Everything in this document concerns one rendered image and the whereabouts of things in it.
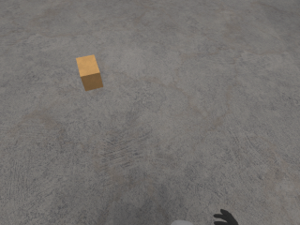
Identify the robot right hand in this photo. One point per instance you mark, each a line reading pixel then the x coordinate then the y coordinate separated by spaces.
pixel 225 215

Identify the carton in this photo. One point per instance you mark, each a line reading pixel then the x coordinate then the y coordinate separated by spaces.
pixel 89 72

